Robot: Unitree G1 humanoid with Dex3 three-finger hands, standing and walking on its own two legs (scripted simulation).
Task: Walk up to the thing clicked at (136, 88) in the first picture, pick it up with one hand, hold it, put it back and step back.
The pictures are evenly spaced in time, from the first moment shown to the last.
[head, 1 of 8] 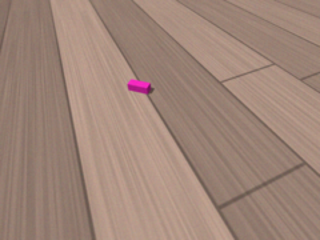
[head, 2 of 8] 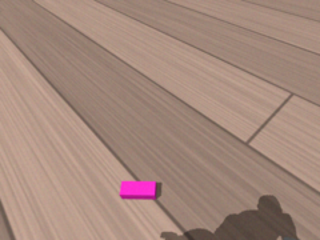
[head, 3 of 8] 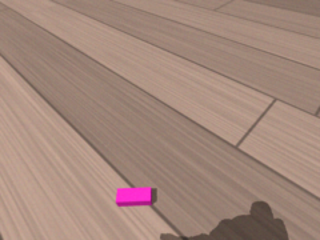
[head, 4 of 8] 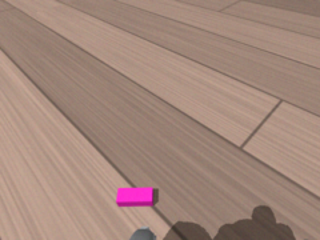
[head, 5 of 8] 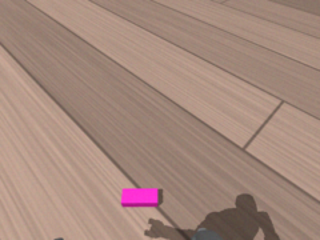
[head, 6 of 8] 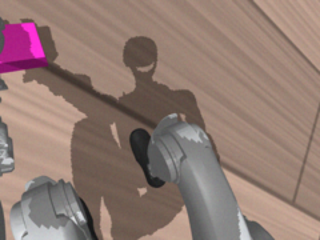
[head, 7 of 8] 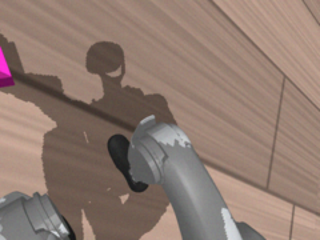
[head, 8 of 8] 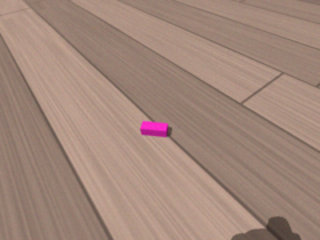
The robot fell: no
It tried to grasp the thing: yes
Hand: left
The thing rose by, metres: 0.64
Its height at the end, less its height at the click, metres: +0.00
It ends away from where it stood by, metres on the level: 0.03
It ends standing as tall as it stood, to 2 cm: yes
